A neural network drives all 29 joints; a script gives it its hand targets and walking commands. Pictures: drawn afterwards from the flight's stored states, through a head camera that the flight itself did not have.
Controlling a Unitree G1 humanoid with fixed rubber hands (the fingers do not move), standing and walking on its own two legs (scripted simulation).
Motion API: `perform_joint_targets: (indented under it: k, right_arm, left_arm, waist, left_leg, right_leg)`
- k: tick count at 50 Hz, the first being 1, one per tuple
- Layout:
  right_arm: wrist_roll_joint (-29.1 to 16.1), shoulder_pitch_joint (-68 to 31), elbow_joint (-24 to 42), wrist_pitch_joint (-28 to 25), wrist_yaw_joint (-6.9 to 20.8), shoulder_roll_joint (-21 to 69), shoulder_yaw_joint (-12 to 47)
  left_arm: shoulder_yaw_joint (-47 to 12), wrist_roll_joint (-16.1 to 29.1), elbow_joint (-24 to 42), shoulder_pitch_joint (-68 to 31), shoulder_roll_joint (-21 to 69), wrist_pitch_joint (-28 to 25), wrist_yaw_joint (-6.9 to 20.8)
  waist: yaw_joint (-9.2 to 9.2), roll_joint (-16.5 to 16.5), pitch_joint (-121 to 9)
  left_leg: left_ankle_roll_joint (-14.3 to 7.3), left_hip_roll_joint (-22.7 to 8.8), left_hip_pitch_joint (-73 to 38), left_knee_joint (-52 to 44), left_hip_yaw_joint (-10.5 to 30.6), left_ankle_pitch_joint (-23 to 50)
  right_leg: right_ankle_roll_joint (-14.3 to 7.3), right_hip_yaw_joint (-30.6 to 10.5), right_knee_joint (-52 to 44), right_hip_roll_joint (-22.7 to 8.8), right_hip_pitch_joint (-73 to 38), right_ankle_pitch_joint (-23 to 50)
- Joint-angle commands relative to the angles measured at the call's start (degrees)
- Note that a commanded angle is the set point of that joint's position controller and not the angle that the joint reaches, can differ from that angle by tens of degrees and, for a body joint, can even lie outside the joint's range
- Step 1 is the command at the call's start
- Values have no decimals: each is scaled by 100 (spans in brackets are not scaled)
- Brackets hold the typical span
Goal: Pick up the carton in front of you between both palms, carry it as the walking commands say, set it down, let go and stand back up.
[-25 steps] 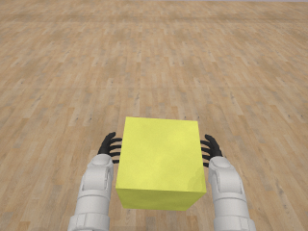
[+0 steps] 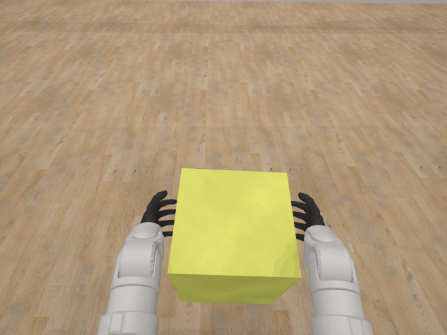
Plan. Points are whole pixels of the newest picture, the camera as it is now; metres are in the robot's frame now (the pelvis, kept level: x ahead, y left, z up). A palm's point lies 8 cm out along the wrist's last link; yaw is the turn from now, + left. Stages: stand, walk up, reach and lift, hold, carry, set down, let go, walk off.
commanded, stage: carry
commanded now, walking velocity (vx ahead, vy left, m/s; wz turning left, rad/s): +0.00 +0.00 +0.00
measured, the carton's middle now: (230, 241) +0.32 +0.00 -0.05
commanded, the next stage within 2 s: hold in 0.18 s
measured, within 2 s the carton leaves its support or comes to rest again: neither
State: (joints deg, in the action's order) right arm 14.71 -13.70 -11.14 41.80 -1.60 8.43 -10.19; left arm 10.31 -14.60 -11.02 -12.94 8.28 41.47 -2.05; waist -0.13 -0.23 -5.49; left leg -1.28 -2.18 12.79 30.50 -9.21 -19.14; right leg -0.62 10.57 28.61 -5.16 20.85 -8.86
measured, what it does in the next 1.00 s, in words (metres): stands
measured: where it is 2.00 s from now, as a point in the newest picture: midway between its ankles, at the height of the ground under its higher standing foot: outside the picture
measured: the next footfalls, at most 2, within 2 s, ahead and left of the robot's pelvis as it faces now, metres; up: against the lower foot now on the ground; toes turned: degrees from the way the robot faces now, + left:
none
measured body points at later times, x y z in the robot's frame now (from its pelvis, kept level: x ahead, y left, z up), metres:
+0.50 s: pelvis -0.01 -0.01 +0.01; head -0.04 -0.02 +0.46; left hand +0.27 +0.17 +0.04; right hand +0.30 -0.13 +0.04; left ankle -0.03 +0.10 -0.73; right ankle +0.06 -0.13 -0.73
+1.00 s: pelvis -0.01 -0.04 +0.01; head -0.05 -0.06 +0.45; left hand +0.28 +0.15 +0.04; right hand +0.33 -0.14 +0.05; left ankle -0.03 +0.10 -0.73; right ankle +0.06 -0.13 -0.73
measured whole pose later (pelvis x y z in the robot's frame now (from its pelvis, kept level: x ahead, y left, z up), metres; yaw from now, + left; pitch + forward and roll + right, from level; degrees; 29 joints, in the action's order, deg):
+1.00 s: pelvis -0.01 -0.04 +0.01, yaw +8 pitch -7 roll +0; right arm 20.8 -23.0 -21.3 38.8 0.2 11.2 -20.0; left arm 22.0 -21.3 -24.6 -22.7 10.9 36.3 1.7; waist -0.9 -2.4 1.9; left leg 0.1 0.5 3.7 26.2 5.7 -15.6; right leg -1.6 0.6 23.9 2.0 8.4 -8.5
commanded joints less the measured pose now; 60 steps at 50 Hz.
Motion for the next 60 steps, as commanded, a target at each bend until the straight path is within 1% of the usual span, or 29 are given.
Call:
perform_joint_targets:
  k: [1, 9, 10, 11, 12, 13, 14, 15, 16, 18, 20, 21, 24, 29, 34, 43, 47, 49, 52, 54, 57, 58, 60]
  right_arm:
    - [-1470, -2371, 225, -216, 1429, 5238, 3088]
    - [-1476, -2356, 230, -211, 1426, 5240, 3101]
    - [-1419, -1899, 343, -187, 1444, 5344, 2967]
    - [-1414, -2005, 593, -264, 1421, 5141, 2995]
    - [-1377, -2109, 636, -260, 1433, 5142, 3048]
    - [-1361, -2149, 519, -282, 1411, 5156, 3051]
    - [-1345, -2109, 540, -306, 1423, 5030, 3025]
    - [-1343, -2148, 564, -313, 1432, 5041, 3030]
    - [-1342, -2159, 493, -317, 1410, 5044, 3042]
    - [-1283, -2081, 366, -323, 1381, 5067, 2948]
    - [-1210, -2091, 246, -316, 1381, 5088, 2852]
    - [-1199, -2145, 201, -310, 1399, 5112, 2828]
    - [-1172, -2309, 23, -304, 1449, 5231, 2785]
    - [-1165, -2543, -207, -289, 1551, 5389, 2737]
    - [-1163, -2719, -384, -271, 1640, 5506, 2699]
    - [-1133, -3017, -624, -244, 1697, 5604, 2541]
    - [-949, -3493, -1145, -349, 1661, 5631, 2101]
    - [-744, -3780, -1544, -464, 1625, 5588, 1684]
    - [-287, -4128, -2122, -690, 1505, 5307, 894]
    - [20, -4223, -2389, -885, 1384, 4958, 371]
    - [392, -4102, -2582, -1282, 1205, 4419, -198]
    - [465, -4071, -2583, -1459, 1160, 4262, -292]
    - [493, -4069, -2525, -1850, 1091, 4091, -291]
  left_arm:
    - [-3117, 1506, 308, -2529, 5265, -201, 1455]
    - [-3129, 1516, 341, -2543, 5251, -200, 1448]
    - [-2954, 1429, 129, -2207, 5445, -237, 1508]
    - [-2862, 1279, 278, -2186, 5162, -366, 1447]
    - [-2796, 1219, 341, -2164, 5178, -392, 1432]
    - [-2783, 1250, 315, -2330, 5187, -411, 1413]
    - [-2738, 1237, 250, -2234, 5203, -432, 1372]
    - [-2705, 1201, 136, -2269, 5157, -441, 1373]
    - [-2753, 1261, 168, -2370, 5170, -450, 1392]
    - [-2802, 1328, 121, -2497, 5197, -444, 1433]
    - [-2775, 1330, 29, -2612, 5194, -434, 1483]
    - [-2737, 1296, -50, -2607, 5195, -425, 1502]
    - [-2672, 1284, -168, -2821, 5251, -444, 1565]
    - [-2542, 1238, -373, -3017, 5329, -475, 1653]
    - [-2432, 1203, -527, -3188, 5399, -494, 1719]
    - [-2188, 1095, -736, -3504, 5362, -505, 1786]
    - [-1771, 849, -1223, -4022, 5193, -648, 1857]
    - [-1413, 618, -1630, -4349, 5072, -786, 1871]
    - [-706, 122, -2270, -4732, 4778, -1055, 1793]
    - [-249, -195, -2564, -4827, 4484, -1247, 1696]
    - [235, -567, -2824, -4716, 4007, -1605, 1547]
    - [315, -638, -2865, -4654, 3856, -1760, 1507]
    - [326, -665, -2898, -4552, 3670, -2113, 1455]
  waist:
    - [-5, -8, -1261]
    - [-4, -3, -1259]
    - [-75, -558, -736]
    - [8, -434, -976]
    - [106, -263, -920]
    - [110, -244, -914]
    - [112, -353, -778]
    - [10, -206, -710]
    - [40, -225, -759]
    - [-48, -174, -691]
    - [-96, -167, -574]
    - [-87, -158, -505]
    - [-80, -120, -367]
    - [-42, -72, -311]
    - [-23, 6, -358]
    - [3, 125, -411]
    - [-13, 164, -276]
    - [-54, 176, -168]
    - [-126, 120, 103]
    - [-155, 35, 186]
    - [-218, 6, 58]
    - [-233, 2, -50]
    - [-225, -17, -391]
  left_leg:
    - [-46, -697, 145, -643, 623, 1062]
    - [-56, -690, 160, -637, 624, 1083]
    - [-65, 409, 323, -1161, 1603, 2500]
    - [-28, 391, 87, -1071, 1616, 2641]
    - [-14, 492, -82, -1060, 1549, 2719]
    - [-2, 508, -10, -1093, 1583, 2685]
    - [6, 533, -123, -1210, 1567, 2399]
    - [22, 533, -336, -1252, 1575, 2407]
    - [53, 537, -239, -1231, 1552, 2316]
    - [55, 520, -184, -1273, 1549, 2071]
    - [53, 511, -122, -1338, 1539, 1748]
    - [46, 523, -177, -1364, 1524, 1616]
    - [4, 504, 158, -1465, 1536, 1035]
    - [-66, 524, 377, -1543, 1506, 500]
    - [-109, 568, 486, -1525, 1460, 260]
    - [-129, 652, 513, -1384, 1388, 202]
    - [-155, 679, 670, -1193, 1353, -59]
    - [-165, 684, 802, -1041, 1349, -219]
    - [-183, 683, 1179, -753, 1372, -363]
    - [-173, 704, 1500, -553, 1367, -320]
    - [-143, 751, 1911, -262, 1316, -50]
    - [-124, 779, 2021, -161, 1295, 93]
    - [-89, 855, 2259, 73, 1261, 395]
  right_leg:
    - [20, -610, -218, -484, -1011, 796]
    - [30, -604, -207, -484, -1005, 806]
    - [-140, -1223, -290, 1091, -2734, 1645]
    - [-164, -1423, -427, 1023, -2852, 1606]
    - [-113, -1439, -491, 1041, -2795, 1754]
    - [-110, -1463, -486, 1016, -2967, 1822]
    - [-73, -1454, -492, 1038, -2913, 1691]
    - [-29, -1412, -543, 1095, -2702, 1584]
    - [-48, -1432, -559, 1083, -2821, 1508]
    - [-55, -1440, -602, 1073, -2860, 1315]
    - [-54, -1421, -639, 1076, -2836, 1066]
    - [-34, -1415, -665, 1074, -2732, 971]
    - [-22, -1398, -658, 1053, -2905, 686]
    - [27, -1410, -693, 1001, -3024, 394]
    - [62, -1473, -781, 925, -3119, 163]
    - [114, -1613, -943, 789, -3149, -161]
    - [111, -1648, -912, 739, -2982, -617]
    - [99, -1655, -835, 728, -2808, -868]
    - [74, -1643, -605, 763, -2434, -1011]
    - [58, -1613, -378, 809, -2176, -847]
    - [58, -1513, 12, 881, -1702, -193]
    - [70, -1471, 155, 906, -1523, 105]
    - [92, -1429, 465, 956, -1238, 636]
